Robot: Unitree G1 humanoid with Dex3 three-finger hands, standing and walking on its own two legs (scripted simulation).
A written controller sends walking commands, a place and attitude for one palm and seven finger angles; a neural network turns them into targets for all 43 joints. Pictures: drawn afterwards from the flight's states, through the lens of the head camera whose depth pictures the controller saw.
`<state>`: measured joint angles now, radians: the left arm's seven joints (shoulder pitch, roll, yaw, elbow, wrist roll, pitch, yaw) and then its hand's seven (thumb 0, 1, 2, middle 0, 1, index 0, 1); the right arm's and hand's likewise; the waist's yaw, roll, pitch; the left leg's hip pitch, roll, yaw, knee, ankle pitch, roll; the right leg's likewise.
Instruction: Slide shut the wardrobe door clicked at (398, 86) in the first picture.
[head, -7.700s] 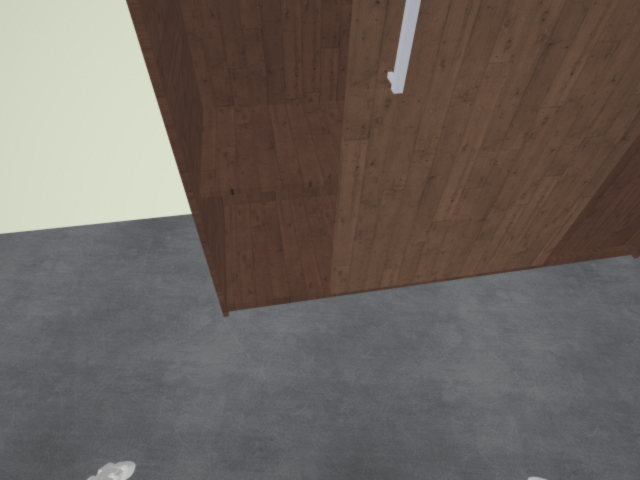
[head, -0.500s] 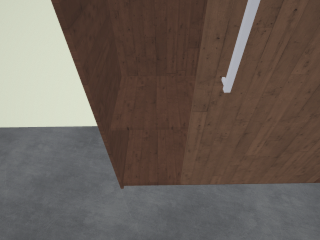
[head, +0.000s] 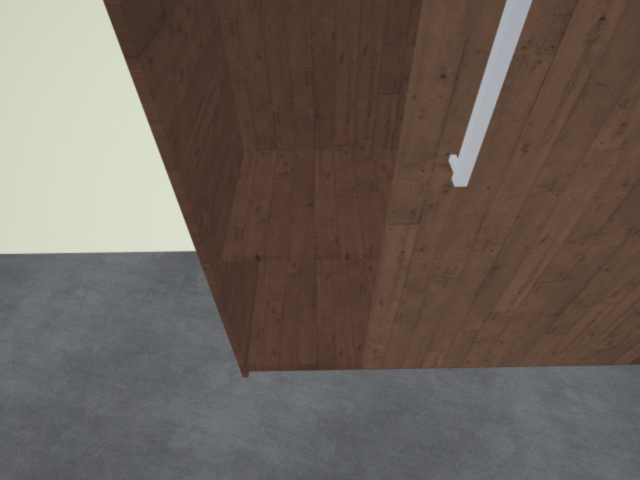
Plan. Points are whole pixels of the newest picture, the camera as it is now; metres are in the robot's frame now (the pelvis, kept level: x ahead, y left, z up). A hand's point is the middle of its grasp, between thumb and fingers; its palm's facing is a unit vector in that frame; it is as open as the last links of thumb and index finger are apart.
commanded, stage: look again from close up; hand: right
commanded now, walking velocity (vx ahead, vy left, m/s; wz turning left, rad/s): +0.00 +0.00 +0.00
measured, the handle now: (482, 88) +0.56 -0.19 +0.23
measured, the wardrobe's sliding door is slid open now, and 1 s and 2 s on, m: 0.37 0.37 0.37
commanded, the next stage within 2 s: shuffle to correct the standing spot in 0.66 s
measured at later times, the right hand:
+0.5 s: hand out of the picture -0.03 -0.14 -0.18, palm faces +0.07 +0.99 -0.13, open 7.4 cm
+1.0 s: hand out of the picture -0.03 -0.15 -0.19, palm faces +0.14 +0.98 -0.14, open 7.4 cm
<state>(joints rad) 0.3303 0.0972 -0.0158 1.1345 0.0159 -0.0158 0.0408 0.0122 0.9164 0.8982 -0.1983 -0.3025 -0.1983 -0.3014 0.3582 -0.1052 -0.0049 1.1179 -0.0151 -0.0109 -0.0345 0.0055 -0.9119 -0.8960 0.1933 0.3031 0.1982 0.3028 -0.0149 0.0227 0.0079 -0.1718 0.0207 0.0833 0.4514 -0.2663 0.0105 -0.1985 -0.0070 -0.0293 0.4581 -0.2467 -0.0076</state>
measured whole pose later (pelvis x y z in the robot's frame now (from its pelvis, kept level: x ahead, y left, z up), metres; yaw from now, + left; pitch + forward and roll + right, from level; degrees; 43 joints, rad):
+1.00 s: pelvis +0.02 +0.00 -0.01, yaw -2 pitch +0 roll +1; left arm 0.37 0.12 0.00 1.11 0.03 0.01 0.02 0.01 0.91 0.90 -0.20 -0.30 -0.20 -0.30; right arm 0.39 -0.11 -0.04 1.10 -0.02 -0.01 -0.03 0.01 -0.91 -0.90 0.19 0.30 0.20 0.30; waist -0.03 0.00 -0.01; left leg -0.17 0.01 0.12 0.51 -0.33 0.02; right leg -0.26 -0.03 -0.03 0.60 -0.34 -0.02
